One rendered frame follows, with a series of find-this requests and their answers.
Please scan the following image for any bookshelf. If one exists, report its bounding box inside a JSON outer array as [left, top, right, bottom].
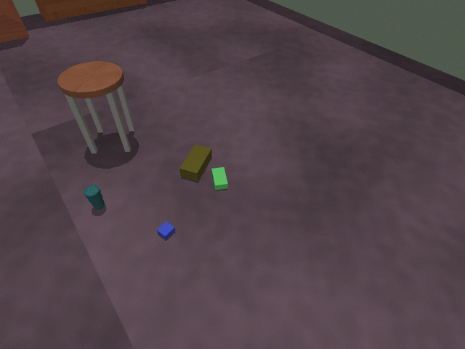
[[35, 0, 147, 22]]

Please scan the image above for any stool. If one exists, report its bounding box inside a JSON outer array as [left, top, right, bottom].
[[57, 61, 134, 153]]

